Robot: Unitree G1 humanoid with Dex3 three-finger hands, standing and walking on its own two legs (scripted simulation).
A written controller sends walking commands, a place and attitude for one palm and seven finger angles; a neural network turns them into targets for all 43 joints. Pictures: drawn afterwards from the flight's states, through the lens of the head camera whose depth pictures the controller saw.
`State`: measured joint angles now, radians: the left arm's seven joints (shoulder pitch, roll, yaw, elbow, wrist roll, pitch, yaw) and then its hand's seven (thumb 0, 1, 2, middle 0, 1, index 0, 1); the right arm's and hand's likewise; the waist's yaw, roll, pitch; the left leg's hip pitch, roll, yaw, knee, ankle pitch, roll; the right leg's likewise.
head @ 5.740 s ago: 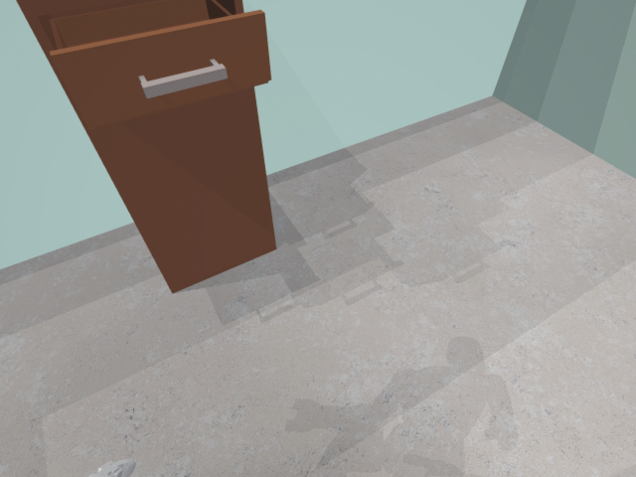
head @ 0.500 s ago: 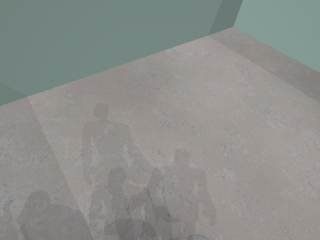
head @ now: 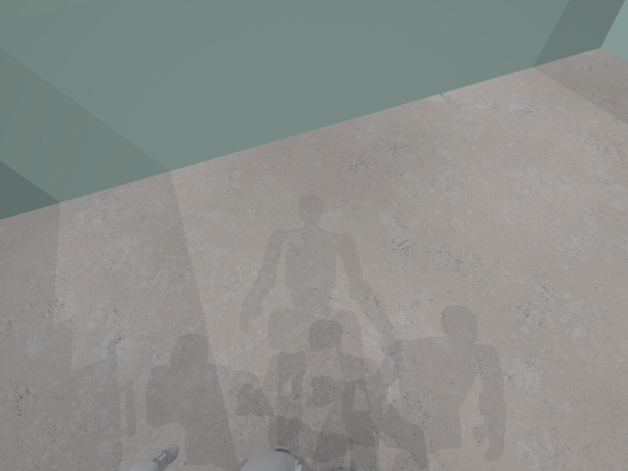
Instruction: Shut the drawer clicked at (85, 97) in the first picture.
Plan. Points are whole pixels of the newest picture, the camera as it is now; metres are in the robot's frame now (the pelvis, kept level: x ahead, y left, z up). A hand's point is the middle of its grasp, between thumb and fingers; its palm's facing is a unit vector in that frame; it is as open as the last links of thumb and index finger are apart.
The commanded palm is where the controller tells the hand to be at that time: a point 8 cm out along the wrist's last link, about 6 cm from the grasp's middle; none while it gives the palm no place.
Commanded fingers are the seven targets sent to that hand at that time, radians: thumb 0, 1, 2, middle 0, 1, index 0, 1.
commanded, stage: turn to face it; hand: left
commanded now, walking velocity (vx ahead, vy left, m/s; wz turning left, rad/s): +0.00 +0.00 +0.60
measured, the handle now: out of the picture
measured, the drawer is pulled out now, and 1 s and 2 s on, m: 0.19 0.19 0.19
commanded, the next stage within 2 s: none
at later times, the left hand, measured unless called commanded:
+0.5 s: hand out of the picture -0.07 +0.26 -0.19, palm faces +0.39 -0.88 -0.27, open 7.4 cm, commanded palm none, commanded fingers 0.00 0.90 0.90 -0.20 -0.30 -0.20 -0.30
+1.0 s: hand out of the picture +0.02 +0.21 -0.13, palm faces +0.57 -0.76 -0.31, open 7.4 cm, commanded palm none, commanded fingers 0.00 0.90 0.90 -0.20 -0.30 -0.20 -0.30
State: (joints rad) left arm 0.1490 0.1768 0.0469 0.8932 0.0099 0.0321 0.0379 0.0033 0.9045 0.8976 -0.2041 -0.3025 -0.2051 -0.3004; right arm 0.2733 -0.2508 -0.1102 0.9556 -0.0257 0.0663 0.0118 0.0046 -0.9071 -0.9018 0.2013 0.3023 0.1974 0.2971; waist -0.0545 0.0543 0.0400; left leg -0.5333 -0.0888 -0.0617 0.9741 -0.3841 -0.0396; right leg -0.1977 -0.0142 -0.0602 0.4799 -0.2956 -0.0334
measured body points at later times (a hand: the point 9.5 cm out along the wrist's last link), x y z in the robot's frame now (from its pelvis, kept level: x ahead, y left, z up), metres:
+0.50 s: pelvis +0.00 +0.04 -0.01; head +0.04 +0.08 +0.43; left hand -0.08 +0.30 -0.17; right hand +0.23 -0.15 -0.13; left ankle -0.04 +0.13 -0.74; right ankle -0.01 -0.11 -0.67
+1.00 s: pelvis +0.03 -0.02 +0.00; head +0.08 -0.05 +0.44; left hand -0.01 +0.25 -0.11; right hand +0.22 -0.22 -0.17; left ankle -0.08 +0.09 -0.64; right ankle +0.09 -0.08 -0.74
